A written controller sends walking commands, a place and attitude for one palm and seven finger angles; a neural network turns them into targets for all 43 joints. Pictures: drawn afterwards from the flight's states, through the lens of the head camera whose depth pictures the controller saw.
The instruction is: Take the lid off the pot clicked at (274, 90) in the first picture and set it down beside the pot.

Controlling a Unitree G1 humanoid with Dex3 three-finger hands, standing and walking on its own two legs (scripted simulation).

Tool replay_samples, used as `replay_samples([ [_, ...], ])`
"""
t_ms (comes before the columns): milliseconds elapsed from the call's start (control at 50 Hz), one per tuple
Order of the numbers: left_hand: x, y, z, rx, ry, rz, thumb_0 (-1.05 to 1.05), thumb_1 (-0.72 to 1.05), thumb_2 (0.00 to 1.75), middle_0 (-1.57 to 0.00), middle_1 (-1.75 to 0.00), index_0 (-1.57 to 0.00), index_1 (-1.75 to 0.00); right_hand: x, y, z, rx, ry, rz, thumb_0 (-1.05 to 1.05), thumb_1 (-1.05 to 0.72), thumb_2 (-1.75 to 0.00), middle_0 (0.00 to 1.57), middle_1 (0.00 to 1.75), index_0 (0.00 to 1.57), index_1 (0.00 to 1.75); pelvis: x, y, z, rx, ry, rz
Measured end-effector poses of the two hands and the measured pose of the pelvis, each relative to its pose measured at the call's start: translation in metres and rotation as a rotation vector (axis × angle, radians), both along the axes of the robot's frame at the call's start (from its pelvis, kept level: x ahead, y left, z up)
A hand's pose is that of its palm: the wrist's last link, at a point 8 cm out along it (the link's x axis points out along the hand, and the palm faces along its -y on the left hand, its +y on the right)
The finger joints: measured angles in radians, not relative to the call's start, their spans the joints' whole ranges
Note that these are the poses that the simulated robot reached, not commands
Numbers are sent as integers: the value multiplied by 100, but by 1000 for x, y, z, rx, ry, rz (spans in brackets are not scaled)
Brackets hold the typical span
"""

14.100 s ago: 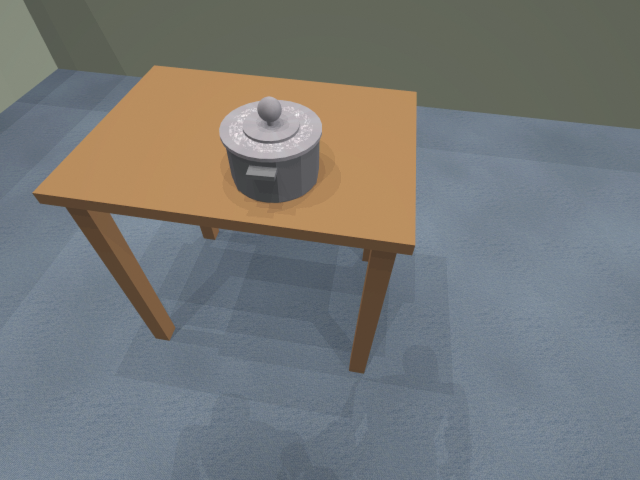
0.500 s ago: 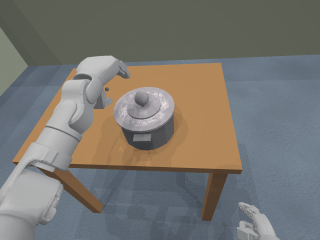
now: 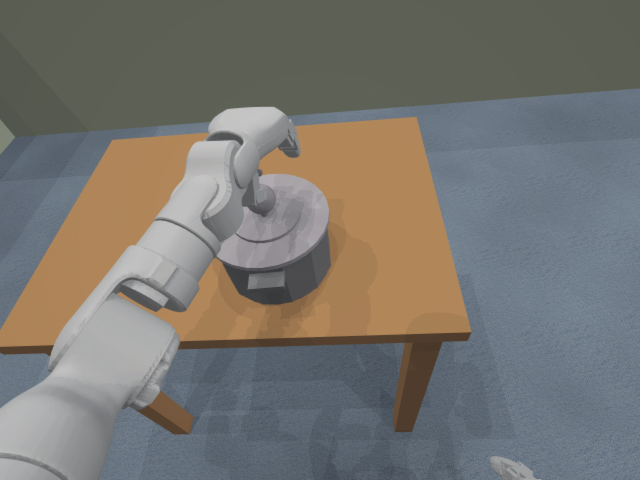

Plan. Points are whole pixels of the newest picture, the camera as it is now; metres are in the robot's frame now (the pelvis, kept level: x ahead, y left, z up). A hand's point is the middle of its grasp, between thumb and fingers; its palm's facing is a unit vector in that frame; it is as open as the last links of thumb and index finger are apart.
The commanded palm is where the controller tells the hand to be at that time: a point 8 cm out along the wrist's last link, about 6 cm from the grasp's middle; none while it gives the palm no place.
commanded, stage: move the open hand above the knob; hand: left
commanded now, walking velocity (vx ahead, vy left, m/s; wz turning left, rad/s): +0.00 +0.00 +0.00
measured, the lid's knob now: (260, 199) +0.49 +0.08 +0.08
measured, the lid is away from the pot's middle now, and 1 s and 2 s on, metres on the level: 0.00 0.00 0.00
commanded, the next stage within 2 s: lower the open fingers around the knob in 1.38 s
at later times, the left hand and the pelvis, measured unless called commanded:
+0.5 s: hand (235, 168) +0.46 +0.09 +0.16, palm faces -0.24 -0.02 -0.97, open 10.2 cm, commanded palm +0.45 +0.09 +0.22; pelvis +0.00 -0.01 +0.00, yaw +0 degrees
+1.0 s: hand (242, 159) +0.47 +0.08 +0.17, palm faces -0.21 -0.02 -0.98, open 10.2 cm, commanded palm +0.45 +0.08 +0.22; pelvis +0.00 +0.01 +0.00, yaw +0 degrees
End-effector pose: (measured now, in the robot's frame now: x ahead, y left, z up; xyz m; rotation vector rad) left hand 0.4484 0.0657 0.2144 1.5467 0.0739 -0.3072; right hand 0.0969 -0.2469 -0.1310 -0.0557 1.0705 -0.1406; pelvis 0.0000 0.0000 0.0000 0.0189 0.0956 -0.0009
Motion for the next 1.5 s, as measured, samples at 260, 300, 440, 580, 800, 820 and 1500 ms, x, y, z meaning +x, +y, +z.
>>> replay_samples([
  [260,7,17,-7,-4,25,102,0,-31,144,-83,-8,-83,-8,2,-6,1,4,-2,-11,1,-90,-90,20,30,20,30,3,-5,1,1,6,-12],
  [300,3,15,-3,-13,16,56,0,-31,144,-83,-8,-84,-8,10,-7,4,-12,-30,-6,1,-90,-90,20,30,20,30,3,-5,1,0,-2,-7],
  [440,11,30,14,-4,-30,144,0,-31,144,-84,-8,-84,-8,28,-6,13,-23,-72,17,1,-90,-90,20,30,20,30,1,-7,1,2,4,-3],
  [580,2,19,-2,-1,27,63,0,-31,144,-84,-8,-84,-8,34,-2,14,-24,-81,26,1,-90,-90,20,30,20,30,0,-4,1,-2,-2,3],
  [800,18,35,0,14,10,146,0,-31,144,-83,-8,-84,-8,8,4,6,-15,-9,1,1,-90,-90,20,30,20,30,1,0,1,-2,17,-8],
  [820,16,33,-1,15,14,127,0,-31,144,-83,-8,-83,-8,6,4,5,-14,-2,0,1,-90,-90,20,30,20,30,1,1,1,-3,17,-6],
  [1500,-2,7,7,4,6,94,0,-31,144,-84,-8,-84,-8,32,0,12,-4,-84,28,1,-90,-90,20,30,20,30,-1,-7,1,2,-10,-4],
])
